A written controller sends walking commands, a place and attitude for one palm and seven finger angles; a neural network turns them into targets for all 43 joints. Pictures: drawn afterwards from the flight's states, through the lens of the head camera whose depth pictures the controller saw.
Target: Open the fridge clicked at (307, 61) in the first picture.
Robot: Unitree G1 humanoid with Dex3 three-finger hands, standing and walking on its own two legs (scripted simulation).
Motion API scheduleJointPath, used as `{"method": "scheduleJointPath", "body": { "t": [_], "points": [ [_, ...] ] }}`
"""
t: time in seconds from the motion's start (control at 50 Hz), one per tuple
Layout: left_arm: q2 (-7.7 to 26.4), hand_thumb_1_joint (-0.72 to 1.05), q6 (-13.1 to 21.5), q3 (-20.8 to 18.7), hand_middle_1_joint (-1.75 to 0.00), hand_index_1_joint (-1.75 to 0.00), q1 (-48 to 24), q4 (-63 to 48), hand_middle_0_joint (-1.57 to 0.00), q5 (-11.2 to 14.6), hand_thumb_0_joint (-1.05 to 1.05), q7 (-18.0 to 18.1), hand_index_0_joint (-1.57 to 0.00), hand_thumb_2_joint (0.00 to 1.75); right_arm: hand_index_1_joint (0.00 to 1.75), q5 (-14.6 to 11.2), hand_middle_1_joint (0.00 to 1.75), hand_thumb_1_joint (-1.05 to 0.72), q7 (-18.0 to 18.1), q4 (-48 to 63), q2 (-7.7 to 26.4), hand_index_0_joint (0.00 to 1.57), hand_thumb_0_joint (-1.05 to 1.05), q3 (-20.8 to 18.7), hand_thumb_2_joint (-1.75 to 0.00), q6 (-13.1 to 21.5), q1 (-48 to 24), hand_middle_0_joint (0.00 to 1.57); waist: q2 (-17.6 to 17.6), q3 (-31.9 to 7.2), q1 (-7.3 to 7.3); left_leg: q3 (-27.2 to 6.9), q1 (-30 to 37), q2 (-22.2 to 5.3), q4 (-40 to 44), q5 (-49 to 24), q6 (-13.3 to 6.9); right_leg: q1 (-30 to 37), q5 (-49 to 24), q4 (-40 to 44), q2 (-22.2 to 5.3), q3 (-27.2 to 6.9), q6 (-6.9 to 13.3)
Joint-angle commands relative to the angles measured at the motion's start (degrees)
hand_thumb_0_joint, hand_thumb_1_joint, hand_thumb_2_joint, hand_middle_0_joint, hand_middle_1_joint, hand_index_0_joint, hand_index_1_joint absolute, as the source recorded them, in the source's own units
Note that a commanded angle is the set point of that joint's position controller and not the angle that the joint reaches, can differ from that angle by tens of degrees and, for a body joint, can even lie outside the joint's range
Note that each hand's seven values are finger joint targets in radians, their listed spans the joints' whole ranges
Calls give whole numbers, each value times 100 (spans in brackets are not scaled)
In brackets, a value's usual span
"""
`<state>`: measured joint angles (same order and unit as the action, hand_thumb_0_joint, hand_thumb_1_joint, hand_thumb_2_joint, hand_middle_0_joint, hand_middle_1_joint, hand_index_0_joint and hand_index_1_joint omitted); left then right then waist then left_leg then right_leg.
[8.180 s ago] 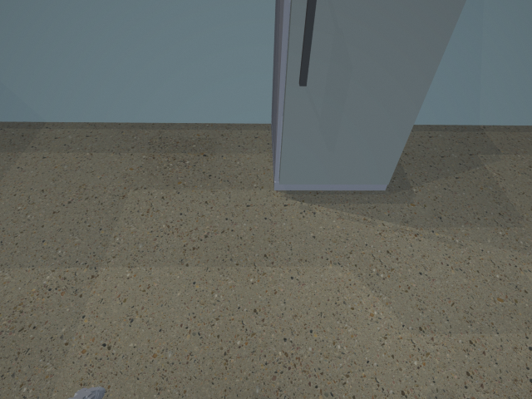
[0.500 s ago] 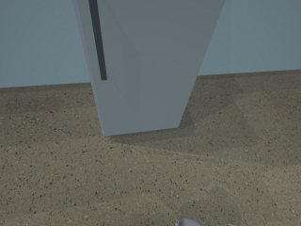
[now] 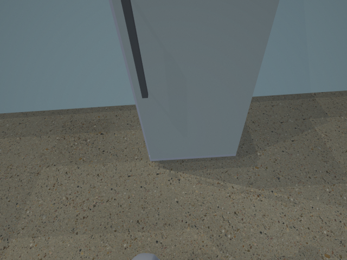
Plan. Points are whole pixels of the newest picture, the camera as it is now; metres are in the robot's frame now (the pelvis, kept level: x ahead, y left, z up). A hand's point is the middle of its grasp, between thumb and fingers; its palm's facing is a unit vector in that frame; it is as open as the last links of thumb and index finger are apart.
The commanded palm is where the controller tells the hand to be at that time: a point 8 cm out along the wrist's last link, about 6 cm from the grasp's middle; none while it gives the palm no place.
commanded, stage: take the last steps up to it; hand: left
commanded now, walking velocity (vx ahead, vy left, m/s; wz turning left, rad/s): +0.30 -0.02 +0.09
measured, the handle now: (137, 51) +0.80 +0.16 +0.09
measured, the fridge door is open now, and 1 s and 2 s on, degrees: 0 0 0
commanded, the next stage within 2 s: come to a stop and stand still in 1.02 s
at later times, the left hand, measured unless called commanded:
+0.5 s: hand out of the picture +0.03 +0.23 -0.18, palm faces +0.10 -0.98 -0.15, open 7.4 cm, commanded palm none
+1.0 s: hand (128, 214) +0.29 +0.17 -0.17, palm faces +0.08 -0.98 -0.20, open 7.2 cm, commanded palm none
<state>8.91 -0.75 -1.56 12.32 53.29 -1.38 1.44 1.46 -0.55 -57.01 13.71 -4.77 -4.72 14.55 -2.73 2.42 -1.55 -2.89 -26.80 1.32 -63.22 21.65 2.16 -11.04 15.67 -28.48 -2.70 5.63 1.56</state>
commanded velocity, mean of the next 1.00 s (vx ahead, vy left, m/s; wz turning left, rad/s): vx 0.27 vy -0.05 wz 0.00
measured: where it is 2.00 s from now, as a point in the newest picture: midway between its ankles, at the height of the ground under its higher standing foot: (191, 256)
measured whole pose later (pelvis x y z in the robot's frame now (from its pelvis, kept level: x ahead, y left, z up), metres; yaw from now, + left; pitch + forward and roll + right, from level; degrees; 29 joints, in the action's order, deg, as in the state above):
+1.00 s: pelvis +0.24 -0.02 +0.00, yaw +3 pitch -1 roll -2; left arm 9.7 2.9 -2.7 12.7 60.9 -1.5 0.8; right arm 1.7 0.1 -58.9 10.0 -3.1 0.4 13.8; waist -1.3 0.7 -0.9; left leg 4.9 -27.6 -7.0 -51.7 17.6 0.8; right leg -12.1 11.6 -24.2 0.3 11.1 3.5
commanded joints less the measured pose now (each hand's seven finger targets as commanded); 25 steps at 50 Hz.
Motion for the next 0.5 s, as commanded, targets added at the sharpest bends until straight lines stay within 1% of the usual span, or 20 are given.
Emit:
{"method": "scheduleJointPath", "body": {
  "t": [0.0, 0.04, 0.08, 0.1, 0.14, 0.16, 0.18, 0.2, 0.22, 0.24, 0.26, 0.28, 0.3, 0.32, 0.34, 0.36, 0.38, 0.4, 0.42, 0.48],
  "points": [
    [1042, 90, 215, -267, -30, -30, 396, -163, -20, 2, 0, 52, -20, 90, 30, 15, 30, -90, -36, 356, 267, 20, 0, -35, -90, 192, -221, 20, 1255, 97, 311, 190, -328, -306, 282, -65, 114, 195, 151, 1571, -1400, -1234, 522],
    [1078, 90, 257, -272, -30, -30, 725, 42, -20, -23, 0, 22, -20, 90, 30, 33, 30, -90, -57, 379, 216, 20, 0, 9, -90, 261, -442, 20, 1266, 144, 438, 344, -360, -402, 915, 41, 102, 474, 461, 1679, -1418, -1342, 554],
    [1118, 90, 288, -274, -30, -30, 943, 213, -20, -44, 0, -9, -20, 90, 30, 18, 30, -90, -68, 389, 161, 20, 0, 49, -90, 333, -569, 20, 1290, 167, 511, 501, -199, -459, 1523, 170, 42, 516, 742, 1767, -1481, -1409, 643],
    [1111, 90, 296, -272, -30, -30, 1067, 318, -20, -61, 0, -23, -20, 90, 30, 5, 30, -90, -78, 393, 107, 20, 0, 61, -90, 374, -662, 20, 1295, 198, 577, 594, -37, -442, 1847, 346, -11, 475, 883, 1797, -1508, -1454, 686],
    [1155, 90, 282, -275, -30, -30, 1075, 438, -20, -63, 0, -41, -20, 90, 30, -15, 30, -90, -64, 309, 16, 20, 0, 114, -90, 443, -493, 20, 1314, 105, 509, 738, 460, -376, 2448, 377, -109, 308, 895, 1734, -1445, -1364, 703],
    [1137, 90, 273, -278, -30, -30, 1010, 489, -20, -45, 0, -48, -20, 90, 30, -22, 30, -90, -44, 224, -32, 20, 0, 144, -90, 487, -280, 20, 1295, 29, 391, 829, 810, -328, 2931, 172, -136, 227, 791, 1567, -1300, -1197, 637],
    [1093, 90, 256, -263, -30, -30, 959, 553, -20, -11, 0, -59, -20, 90, 30, -28, 30, -90, -14, 109, -67, 20, 0, 168, -90, 531, -28, 20, 1210, -46, 273, 979, 1414, -237, 3479, -201, -154, -47, 835, 1364, -1116, -980, 500],
    [1011, 90, 244, -250, -30, -30, 876, 607, -20, 30, 0, -71, -20, 90, 30, -39, 30, -90, 18, -56, -31, 20, 0, 176, -90, 585, 300, 20, 891, -110, 103, 1055, 2167, -230, 4093, -544, -155, -452, 983, 1052, -946, -766, 337],
    [784, 90, 225, -188, -30, -30, 806, 582, -20, 66, 0, -89, -20, 90, 30, -47, 30, -90, 77, -211, 205, 20, 0, 139, -90, 661, 710, 20, 171, -241, -94, 550, 3034, -639, 4457, -379, -239, -1144, 1019, 367, -696, -492, 118],
    [429, 90, 219, -108, -30, -30, 784, 481, -20, 73, 0, -132, -20, 90, 30, 0, 30, -90, 126, -337, 703, 20, 0, 26, -90, 681, 1093, 20, -1156, -148, -257, -1026, 3516, -1854, 4854, 376, -671, -2233, 1182, -880, -168, 78, -139],
    [405, 90, 244, -83, -30, -30, 419, 287, -20, 27, 0, -147, -20, 90, 30, 24, 30, -90, 157, -388, 1030, 20, 0, -31, -90, 637, 1485, 20, -1243, 158, -454, -1910, 3273, -2575, 5328, 542, -1110, -2753, 1623, -1873, 7, 213, -190],
    [522, 90, 167, -132, -30, -30, 28, 241, -20, -35, 0, -129, -20, 90, 30, 51, 30, -90, 192, -461, 937, 20, 0, -6, -90, 640, 1450, 20, -1411, 503, -503, -1956, 2752, -2632, 5571, 845, -1175, -2892, 1587, -2640, -171, -158, -183],
    [643, 90, 153, -175, -30, -30, -76, 275, -20, -22, 0, -173, -20, 90, 30, 25, 30, -90, 207, -414, 732, 20, 0, 54, -90, 649, 1219, 20, -1167, 872, -363, -1801, 2265, -2500, 5691, 1072, -1178, -2930, 1198, -3040, -331, -323, -161],
    [582, 90, 156, -188, -30, -30, 65, 395, -20, -22, 0, -230, -20, 90, 30, 17, 30, -90, 214, -314, 542, 20, 0, 108, -90, 675, 898, 20, -874, 1089, -204, -1355, 2054, -2293, 5734, 862, -1123, -2904, 803, -3202, -438, -378, -181],
    [532, 90, 166, -183, -30, -30, 231, 508, -20, -31, 0, -275, -20, 90, 30, 12, 30, -90, 217, -279, 426, 20, 0, 148, -90, 721, 749, 20, -655, 1034, -71, -899, 2021, -2039, 5679, 324, -1010, -2766, 460, -3240, -448, -345, -219],
    [456, 90, 155, -188, -30, -30, 378, 580, -20, -31, 0, -290, -20, 90, 30, -1, 30, -90, 229, -261, 340, 20, 0, 157, -90, 766, 734, 20, -574, 945, 6, -562, 2032, -1874, 5619, -253, -954, -2653, 203, -3270, -436, -285, -267],
    [428, 90, 138, -184, -30, -30, 424, 611, -20, -27, 0, -296, -20, 90, 30, -18, 30, -90, 240, -286, 298, 20, 0, 169, -90, 807, 809, 20, -476, 802, 37, -350, 2148, -1774, 5549, -827, -945, -2635, 11, -3303, -410, -255, -307],
    [430, 90, 132, -191, -30, -30, 443, 623, -20, -4, 0, -302, -20, 90, 30, -34, 30, -90, 254, -322, 285, 20, 0, 179, -90, 840, 840, 20, -477, 690, 83, -220, 2309, -1757, 5507, -1220, -980, -2673, -94, -3295, -416, -258, -330],
    [416, 90, 113, -195, -30, -30, 383, 592, -20, -6, 0, -299, -20, 90, 30, -42, 30, -90, 261, -351, 278, 20, 0, 173, -90, 860, 917, 20, -435, 650, 82, -107, 2381, -1783, 5466, -1557, -1018, -2756, -176, -3268, -449, -262, -358],
    [369, 90, 90, -191, -30, -30, -2, 436, -20, 11, 0, -309, -20, 90, 30, -36, 30, -90, 272, -473, 255, 20, 0, 158, -90, 874, 1131, 20, -420, 731, 38, 147, 2533, -1811, 5352, -2198, -1068, -2930, -329, -2840, -491, -178, -388]
  ]
}}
